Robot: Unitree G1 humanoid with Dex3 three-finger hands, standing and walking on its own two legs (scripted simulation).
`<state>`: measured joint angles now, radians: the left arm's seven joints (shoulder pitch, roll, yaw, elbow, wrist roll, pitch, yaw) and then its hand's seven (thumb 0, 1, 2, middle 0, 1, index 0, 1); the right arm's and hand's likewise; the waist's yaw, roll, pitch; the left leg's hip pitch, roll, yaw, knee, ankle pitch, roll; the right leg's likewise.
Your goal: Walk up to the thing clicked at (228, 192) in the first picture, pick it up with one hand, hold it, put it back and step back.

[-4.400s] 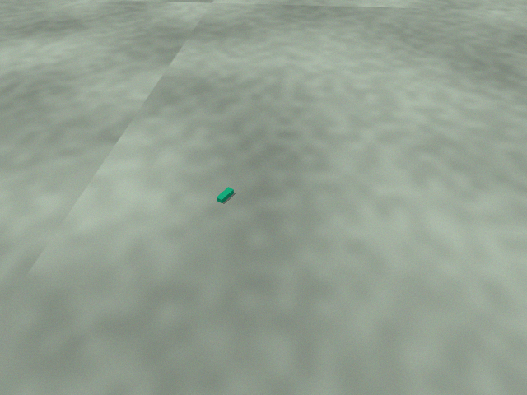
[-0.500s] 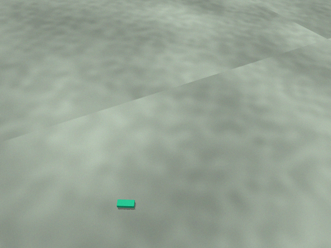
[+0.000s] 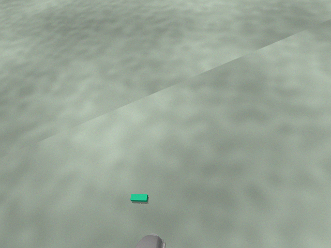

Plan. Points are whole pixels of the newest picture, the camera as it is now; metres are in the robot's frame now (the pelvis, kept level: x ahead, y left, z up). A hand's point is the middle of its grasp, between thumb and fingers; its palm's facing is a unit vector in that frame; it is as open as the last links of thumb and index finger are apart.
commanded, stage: walk up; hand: left
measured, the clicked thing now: (139, 197) +0.49 +0.30 -0.73
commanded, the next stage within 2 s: stand in 1.62 s
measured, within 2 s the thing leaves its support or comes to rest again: neither
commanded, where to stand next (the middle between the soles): +0.10 +0.07 m, yaw -1 degrees
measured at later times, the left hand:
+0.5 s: hand out of the picture +0.06 +0.34 -0.15, palm faces +0.00 -0.91 -0.42, open 7.4 cm
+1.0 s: hand out of the picture +0.10 +0.33 -0.12, palm faces -0.01 -0.94 -0.33, open 7.4 cm
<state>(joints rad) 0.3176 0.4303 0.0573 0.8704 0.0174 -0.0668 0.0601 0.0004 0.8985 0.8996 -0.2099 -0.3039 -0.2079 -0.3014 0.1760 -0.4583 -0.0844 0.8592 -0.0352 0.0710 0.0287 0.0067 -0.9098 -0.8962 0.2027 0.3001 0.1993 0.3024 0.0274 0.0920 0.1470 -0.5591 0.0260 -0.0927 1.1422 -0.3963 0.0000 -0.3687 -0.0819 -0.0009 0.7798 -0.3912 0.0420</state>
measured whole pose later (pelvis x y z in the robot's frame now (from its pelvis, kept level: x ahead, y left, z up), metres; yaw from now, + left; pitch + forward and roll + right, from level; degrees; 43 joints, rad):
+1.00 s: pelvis +0.01 +0.07 +0.03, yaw +1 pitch -3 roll +0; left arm 0.06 0.37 -0.01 1.11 0.00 -0.02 -0.02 0.00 0.91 0.90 -0.20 -0.30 -0.20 -0.30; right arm 0.05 -0.36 0.01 1.12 0.01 -0.02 0.01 0.01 -0.91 -0.90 0.20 0.30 0.20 0.30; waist 0.01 -0.02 0.07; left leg -0.16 0.00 0.04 0.40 -0.20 0.01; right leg -0.19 -0.03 -0.03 0.39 -0.16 0.01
